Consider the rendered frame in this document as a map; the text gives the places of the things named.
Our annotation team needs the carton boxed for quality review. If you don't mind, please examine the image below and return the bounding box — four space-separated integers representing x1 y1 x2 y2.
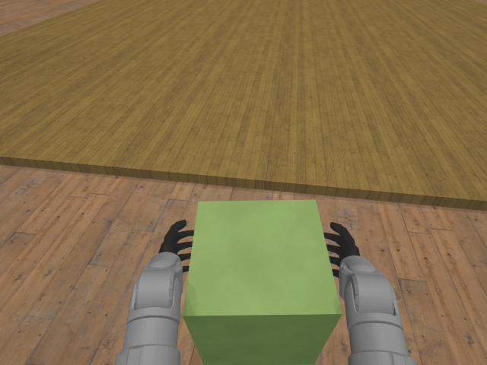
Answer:
183 199 342 365

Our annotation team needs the robot right forearm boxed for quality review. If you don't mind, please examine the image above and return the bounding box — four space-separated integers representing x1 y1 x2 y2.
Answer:
339 255 416 365

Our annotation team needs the robot right hand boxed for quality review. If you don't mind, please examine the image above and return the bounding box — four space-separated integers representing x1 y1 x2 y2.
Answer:
323 222 360 278

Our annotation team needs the robot left forearm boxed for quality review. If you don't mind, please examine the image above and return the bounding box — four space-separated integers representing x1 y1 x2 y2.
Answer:
114 252 183 365

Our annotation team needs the robot left hand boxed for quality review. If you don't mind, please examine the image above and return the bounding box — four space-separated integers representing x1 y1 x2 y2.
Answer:
158 220 194 273

